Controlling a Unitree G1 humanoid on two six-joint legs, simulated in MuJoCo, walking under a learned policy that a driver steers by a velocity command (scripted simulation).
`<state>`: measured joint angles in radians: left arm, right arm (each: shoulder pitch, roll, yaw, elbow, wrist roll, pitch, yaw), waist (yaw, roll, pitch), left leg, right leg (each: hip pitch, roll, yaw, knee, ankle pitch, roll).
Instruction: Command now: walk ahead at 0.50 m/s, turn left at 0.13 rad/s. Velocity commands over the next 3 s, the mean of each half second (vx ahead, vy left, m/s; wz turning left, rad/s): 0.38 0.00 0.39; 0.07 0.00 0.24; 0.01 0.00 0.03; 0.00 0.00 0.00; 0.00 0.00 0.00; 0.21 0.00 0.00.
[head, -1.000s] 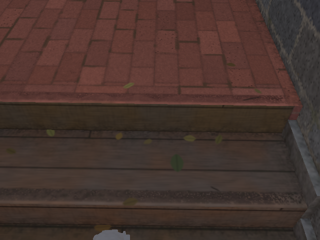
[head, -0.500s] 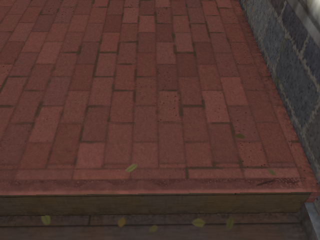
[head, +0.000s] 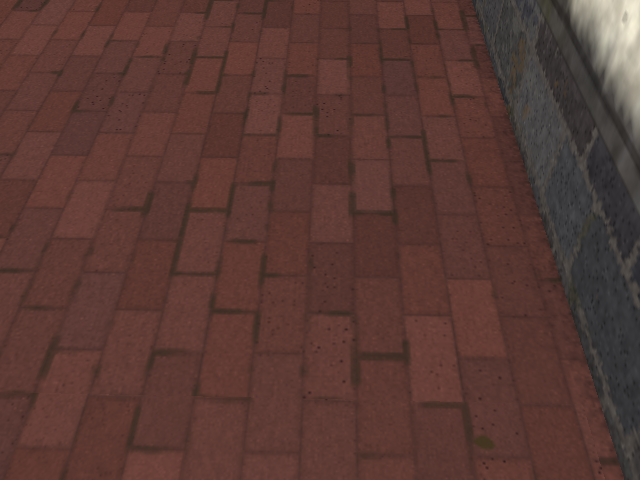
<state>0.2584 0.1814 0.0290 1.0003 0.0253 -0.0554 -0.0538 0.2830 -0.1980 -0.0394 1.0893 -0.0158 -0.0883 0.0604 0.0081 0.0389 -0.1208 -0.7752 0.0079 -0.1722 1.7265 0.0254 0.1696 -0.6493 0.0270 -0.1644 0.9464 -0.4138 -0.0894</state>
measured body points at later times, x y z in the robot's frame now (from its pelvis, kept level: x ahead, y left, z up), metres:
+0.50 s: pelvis +0.27 +0.06 +0.12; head +0.28 +0.06 +0.57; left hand +0.25 +0.31 -0.02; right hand +0.54 -0.10 +0.04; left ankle +0.37 +0.15 -0.52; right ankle +0.11 -0.12 -0.48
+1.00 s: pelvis +0.36 +0.05 +0.20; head +0.36 +0.05 +0.65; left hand +0.39 +0.31 +0.08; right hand +0.58 -0.12 +0.10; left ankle +0.37 +0.15 -0.52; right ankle +0.44 -0.08 -0.52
